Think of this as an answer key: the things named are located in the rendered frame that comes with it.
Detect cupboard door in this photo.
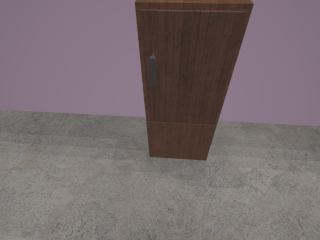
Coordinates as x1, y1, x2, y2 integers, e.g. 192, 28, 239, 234
140, 9, 247, 125

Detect handle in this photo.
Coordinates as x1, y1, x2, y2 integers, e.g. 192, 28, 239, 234
149, 52, 157, 87

